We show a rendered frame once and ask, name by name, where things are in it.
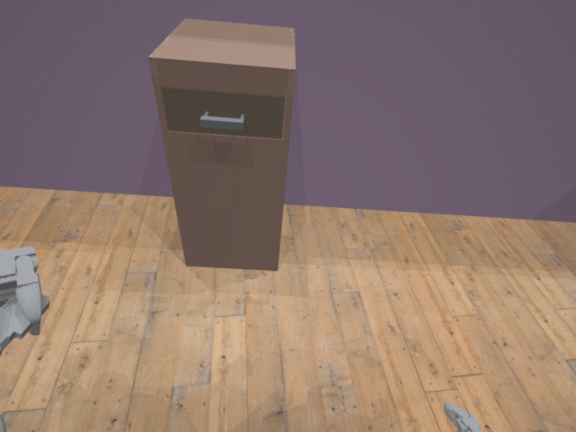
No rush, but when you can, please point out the robot right hand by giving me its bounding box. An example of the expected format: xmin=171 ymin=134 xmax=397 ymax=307
xmin=444 ymin=402 xmax=482 ymax=432

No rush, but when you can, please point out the drawer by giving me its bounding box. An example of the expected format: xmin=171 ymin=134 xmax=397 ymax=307
xmin=162 ymin=86 xmax=285 ymax=139

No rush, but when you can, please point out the cabinet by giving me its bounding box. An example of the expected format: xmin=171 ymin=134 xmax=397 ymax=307
xmin=148 ymin=18 xmax=296 ymax=271

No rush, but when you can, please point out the handle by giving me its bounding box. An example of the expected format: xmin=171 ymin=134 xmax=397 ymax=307
xmin=200 ymin=112 xmax=245 ymax=131

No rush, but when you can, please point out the robot left hand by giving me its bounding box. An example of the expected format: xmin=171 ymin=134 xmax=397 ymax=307
xmin=0 ymin=247 xmax=50 ymax=356

